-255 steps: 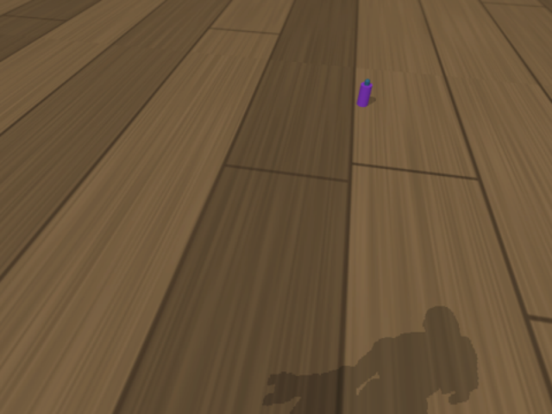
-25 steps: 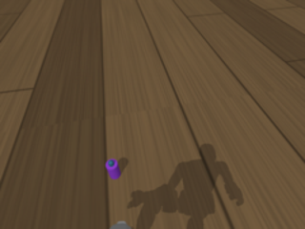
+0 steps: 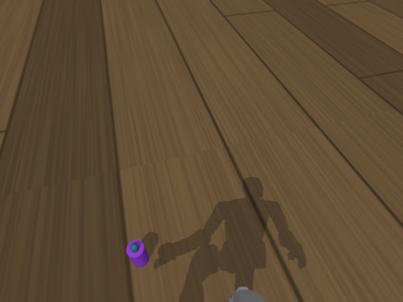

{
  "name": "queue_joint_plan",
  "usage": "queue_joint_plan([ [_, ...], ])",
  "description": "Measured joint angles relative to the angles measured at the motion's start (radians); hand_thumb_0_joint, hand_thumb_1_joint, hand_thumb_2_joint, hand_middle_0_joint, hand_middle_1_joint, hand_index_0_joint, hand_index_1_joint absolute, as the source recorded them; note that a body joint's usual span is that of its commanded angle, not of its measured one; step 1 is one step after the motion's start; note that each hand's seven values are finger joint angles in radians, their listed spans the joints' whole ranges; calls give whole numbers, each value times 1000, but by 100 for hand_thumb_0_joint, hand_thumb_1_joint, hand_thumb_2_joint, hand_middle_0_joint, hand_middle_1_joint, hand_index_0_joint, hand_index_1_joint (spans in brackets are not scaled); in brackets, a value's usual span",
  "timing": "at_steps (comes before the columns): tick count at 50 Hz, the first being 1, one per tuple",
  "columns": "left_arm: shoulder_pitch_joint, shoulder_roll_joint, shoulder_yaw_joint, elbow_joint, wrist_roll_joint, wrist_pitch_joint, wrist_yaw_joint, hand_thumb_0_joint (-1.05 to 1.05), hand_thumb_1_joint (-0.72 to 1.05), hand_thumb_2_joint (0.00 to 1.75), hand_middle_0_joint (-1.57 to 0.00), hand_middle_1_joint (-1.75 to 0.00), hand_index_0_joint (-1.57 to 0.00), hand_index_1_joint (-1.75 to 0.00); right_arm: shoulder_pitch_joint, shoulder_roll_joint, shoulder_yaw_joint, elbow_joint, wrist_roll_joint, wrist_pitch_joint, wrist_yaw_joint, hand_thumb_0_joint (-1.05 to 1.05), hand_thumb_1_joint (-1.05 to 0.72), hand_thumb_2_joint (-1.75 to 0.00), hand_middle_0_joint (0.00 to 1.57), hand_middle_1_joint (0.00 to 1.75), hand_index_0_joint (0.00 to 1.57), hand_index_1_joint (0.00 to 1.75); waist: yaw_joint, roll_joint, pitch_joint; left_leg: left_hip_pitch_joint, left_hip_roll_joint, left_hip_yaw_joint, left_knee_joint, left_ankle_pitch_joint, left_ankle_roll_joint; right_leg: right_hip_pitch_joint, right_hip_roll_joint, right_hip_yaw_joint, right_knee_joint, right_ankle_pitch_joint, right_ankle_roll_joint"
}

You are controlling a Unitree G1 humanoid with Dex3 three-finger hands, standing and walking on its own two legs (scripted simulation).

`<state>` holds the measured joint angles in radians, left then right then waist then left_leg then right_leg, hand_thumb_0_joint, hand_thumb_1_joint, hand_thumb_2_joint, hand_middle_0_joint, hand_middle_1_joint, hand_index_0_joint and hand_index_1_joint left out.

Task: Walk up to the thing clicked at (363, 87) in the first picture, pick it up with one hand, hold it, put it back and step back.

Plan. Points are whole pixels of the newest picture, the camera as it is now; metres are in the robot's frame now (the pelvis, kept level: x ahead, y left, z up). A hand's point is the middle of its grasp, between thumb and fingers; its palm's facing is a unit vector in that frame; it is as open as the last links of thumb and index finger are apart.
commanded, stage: walk up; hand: left
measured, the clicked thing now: (137, 252) +0.45 +0.26 -0.68
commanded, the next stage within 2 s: stand in 1.80 s
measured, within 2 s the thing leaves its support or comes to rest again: neither
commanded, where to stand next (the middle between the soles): +0.14 -0.02 m, yaw +1 degrees
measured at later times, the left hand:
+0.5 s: hand out of the picture +0.17 +0.26 -0.17, palm faces +0.00 -0.93 -0.36, open 7.4 cm
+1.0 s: hand out of the picture +0.15 +0.25 -0.15, palm faces +0.03 -0.94 -0.35, open 7.4 cm
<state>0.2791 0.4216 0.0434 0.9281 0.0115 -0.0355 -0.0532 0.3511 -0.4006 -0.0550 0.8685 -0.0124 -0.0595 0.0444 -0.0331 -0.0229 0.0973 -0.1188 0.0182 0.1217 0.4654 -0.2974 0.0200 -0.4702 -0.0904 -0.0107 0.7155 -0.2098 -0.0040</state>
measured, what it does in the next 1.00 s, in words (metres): walks ahead: right foot, then left foot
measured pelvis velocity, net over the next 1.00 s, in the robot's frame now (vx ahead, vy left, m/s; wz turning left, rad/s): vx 0.10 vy -0.01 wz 0.02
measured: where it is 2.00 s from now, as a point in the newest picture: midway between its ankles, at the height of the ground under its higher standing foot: outside the picture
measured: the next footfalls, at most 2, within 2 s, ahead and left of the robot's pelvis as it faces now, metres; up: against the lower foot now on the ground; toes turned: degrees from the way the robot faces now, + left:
right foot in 0.08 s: +0.16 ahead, -0.13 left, +0.00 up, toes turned -2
left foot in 0.44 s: +0.18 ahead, +0.13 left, +0.00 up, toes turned +2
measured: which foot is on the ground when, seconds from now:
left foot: down 0.00-0.10, up 0.12-0.42, down 0.44-1.00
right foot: up 0.00-0.06, down 0.08-1.00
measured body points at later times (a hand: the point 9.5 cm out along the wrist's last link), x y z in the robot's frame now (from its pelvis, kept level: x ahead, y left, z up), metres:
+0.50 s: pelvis +0.08 -0.01 -0.02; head +0.10 +0.00 +0.43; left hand +0.17 +0.31 -0.14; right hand +0.14 -0.33 -0.13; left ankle +0.15 +0.13 -0.74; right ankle +0.13 -0.12 -0.74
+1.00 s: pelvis +0.10 -0.01 +0.01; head +0.11 -0.01 +0.46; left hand +0.15 +0.30 -0.12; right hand +0.23 -0.29 -0.12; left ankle +0.15 +0.13 -0.74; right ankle +0.13 -0.12 -0.74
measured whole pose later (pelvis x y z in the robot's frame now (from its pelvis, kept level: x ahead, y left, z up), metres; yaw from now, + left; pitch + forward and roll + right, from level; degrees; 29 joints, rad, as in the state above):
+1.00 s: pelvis +0.10 -0.01 +0.01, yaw +1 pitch -3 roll +0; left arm 0.11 0.35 0.00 1.15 -0.01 -0.01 -0.02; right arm 0.04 -0.35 0.01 1.12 0.01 -0.02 0.01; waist 0.03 0.03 0.07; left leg -0.20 0.04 0.01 0.40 -0.14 -0.02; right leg -0.16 -0.02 -0.06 0.39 -0.18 0.00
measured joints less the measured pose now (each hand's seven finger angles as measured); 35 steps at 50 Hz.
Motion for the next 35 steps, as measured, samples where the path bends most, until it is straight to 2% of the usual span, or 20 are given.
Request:
queue_joint_plan([
  [3,-22,-4,1,-7,0,-15,13,1,91,90,-21,-30,-20,-30,-6,-7,3,0,6,16,-8,1,-90,-89,20,31,20,30,-1,16,10,-8,7,4,82,-72,-20,69,24,-26,-127,73,-13],
  [4,-34,-11,3,-7,1,-24,20,1,91,90,-20,-30,-20,-30,-12,-11,5,2,11,21,-12,1,-90,-89,20,31,20,30,2,33,17,-21,23,1,136,-106,-22,89,42,-32,-144,72,-17],
  [5,-49,-23,4,-8,3,-29,27,1,91,90,-20,-30,-20,-30,-28,-13,6,9,17,29,-17,1,-90,-89,20,31,20,30,4,59,30,-45,45,-14,208,-124,-8,90,61,-43,-124,51,-22],
  [7,-68,-35,-1,-28,1,-35,30,1,91,90,-20,-30,-20,-30,-51,-4,14,11,17,42,-23,1,-90,-89,20,30,20,30,10,68,45,-113,26,-70,371,-191,15,91,63,-47,-87,16,-31],
  [9,-77,-48,-9,-46,-4,-34,30,1,91,90,-21,-30,-20,-30,-65,1,23,16,13,47,-23,1,-91,-89,20,30,20,30,23,63,46,-179,1,-91,500,-233,23,108,55,-39,-90,3,-40],
  [11,-75,-62,-19,-58,-7,-33,32,1,91,90,-21,-30,-21,-30,-74,-3,25,24,15,48,-20,1,-91,-89,20,30,20,30,30,70,36,-233,2,-109,548,-208,22,137,54,-41,-122,6,-41],
  [14,-64,-68,-29,-63,-2,-28,34,1,91,90,-21,-30,-21,-30,-84,-10,24,35,11,46,-20,1,-91,-89,20,30,20,30,38,76,17,-288,22,-126,515,-148,6,167,58,-45,-155,6,-40],
  [18,-63,-59,-29,-55,5,-12,40,1,90,90,-21,-30,-21,-30,-98,-11,20,60,7,44,-25,0,-91,-89,20,30,20,30,43,69,7,-293,45,-127,352,-69,-16,181,68,-51,-149,-13,-34],
  [22,-79,-41,-27,-35,-3,14,43,1,90,90,-21,-30,-21,-30,-108,-9,17,96,5,40,-33,0,-91,-89,20,30,20,30,42,47,4,-226,37,-108,183,53,-15,156,67,-60,-55,-76,-19],
  [24,-101,-29,-24,-14,-13,32,47,1,90,90,-21,-30,-21,-30,-121,10,16,117,-2,40,-41,0,-91,-89,20,30,20,30,39,-1,11,-214,11,-95,179,57,-31,144,39,-49,-6,-106,-7],
  [28,-121,-33,-29,30,-25,49,47,1,91,90,-21,-30,-21,-30,-149,26,37,135,-4,43,-36,1,-91,-89,20,30,20,30,36,-15,5,-217,23,-101,181,48,-27,156,67,-36,-26,-171,-17],
  [31,-128,-36,-33,69,-23,46,40,1,91,90,-21,-30,-20,-30,-179,35,49,144,1,45,-35,1,-90,-89,20,30,20,30,38,-18,3,-208,28,-104,157,59,-32,183,72,-41,-98,-62,-9],
  [35,-126,-48,-41,124,-18,44,36,1,91,90,-21,-30,-21,-30,-218,41,59,162,8,49,-32,1,-90,-89,20,30,20,30,44,-2,-8,-185,30,-110,117,74,-34,214,75,-48,-153,-38,1],
])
